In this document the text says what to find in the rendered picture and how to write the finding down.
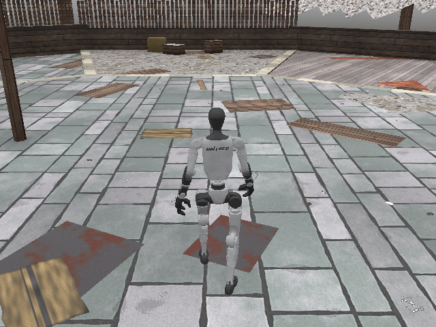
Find robot foot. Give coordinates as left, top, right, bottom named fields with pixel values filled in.
left=225, top=276, right=238, bottom=295
left=199, top=248, right=208, bottom=264

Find robot right upper arm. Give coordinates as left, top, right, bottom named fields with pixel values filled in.
left=231, top=136, right=249, bottom=173

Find robot left upper arm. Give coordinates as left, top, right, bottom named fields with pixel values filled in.
left=186, top=138, right=203, bottom=176

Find right robot hand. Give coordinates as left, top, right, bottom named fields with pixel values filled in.
left=238, top=184, right=254, bottom=197

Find left robot foot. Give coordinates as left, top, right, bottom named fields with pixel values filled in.
left=199, top=248, right=208, bottom=264

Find right robot foot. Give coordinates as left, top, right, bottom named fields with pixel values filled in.
left=225, top=276, right=238, bottom=295

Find left robot forearm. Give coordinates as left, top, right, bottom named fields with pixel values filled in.
left=177, top=166, right=192, bottom=199

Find right robot forearm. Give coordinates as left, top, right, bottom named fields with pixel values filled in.
left=242, top=162, right=253, bottom=187

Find left robot hand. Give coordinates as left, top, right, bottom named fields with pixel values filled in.
left=175, top=196, right=191, bottom=216

